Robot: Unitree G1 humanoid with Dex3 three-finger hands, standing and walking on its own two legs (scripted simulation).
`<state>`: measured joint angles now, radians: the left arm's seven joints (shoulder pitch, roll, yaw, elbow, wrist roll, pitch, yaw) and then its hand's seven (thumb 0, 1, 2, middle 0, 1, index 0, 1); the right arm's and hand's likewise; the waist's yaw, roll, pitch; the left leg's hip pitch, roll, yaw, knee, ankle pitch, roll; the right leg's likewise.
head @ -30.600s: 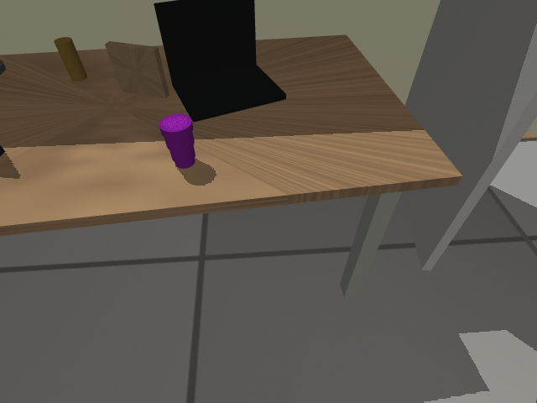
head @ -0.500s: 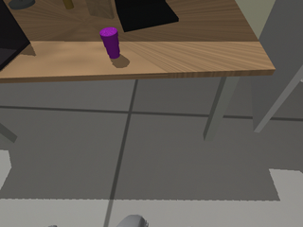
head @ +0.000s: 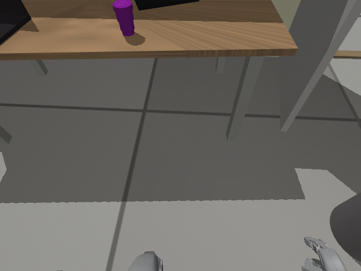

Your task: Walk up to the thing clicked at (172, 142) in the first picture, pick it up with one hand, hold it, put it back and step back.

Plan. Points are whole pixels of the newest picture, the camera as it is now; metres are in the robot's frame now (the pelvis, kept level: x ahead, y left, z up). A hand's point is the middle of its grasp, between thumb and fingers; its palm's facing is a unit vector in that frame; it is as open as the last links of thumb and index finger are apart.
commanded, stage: step back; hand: left
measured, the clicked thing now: (125, 19) +1.00 +0.27 +0.03
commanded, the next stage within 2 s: stand in 1.18 s
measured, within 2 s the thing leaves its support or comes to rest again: neither
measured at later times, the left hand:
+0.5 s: hand out of the picture -0.07 +0.28 -0.13, palm faces +0.11 -0.91 -0.40, open 7.4 cm
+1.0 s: hand out of the picture -0.02 +0.29 -0.13, palm faces +0.09 -0.93 -0.36, open 7.4 cm
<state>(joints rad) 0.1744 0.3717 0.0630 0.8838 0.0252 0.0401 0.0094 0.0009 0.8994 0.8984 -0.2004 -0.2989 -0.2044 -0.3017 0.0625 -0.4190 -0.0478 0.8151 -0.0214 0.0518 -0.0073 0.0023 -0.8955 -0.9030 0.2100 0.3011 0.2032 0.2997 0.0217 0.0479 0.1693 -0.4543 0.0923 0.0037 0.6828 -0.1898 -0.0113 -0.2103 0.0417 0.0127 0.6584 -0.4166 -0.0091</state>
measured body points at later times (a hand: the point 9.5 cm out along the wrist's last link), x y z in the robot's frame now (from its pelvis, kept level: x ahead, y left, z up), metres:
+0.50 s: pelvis -0.10 -0.01 +0.01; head -0.09 -0.01 +0.46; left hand -0.08 +0.32 -0.10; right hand +0.00 -0.30 -0.11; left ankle -0.11 +0.12 -0.71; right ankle -0.06 -0.12 -0.70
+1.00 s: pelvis -0.07 +0.02 +0.02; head -0.05 +0.02 +0.47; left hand -0.03 +0.34 -0.11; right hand +0.06 -0.27 -0.11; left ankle -0.08 +0.13 -0.71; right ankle -0.06 -0.11 -0.71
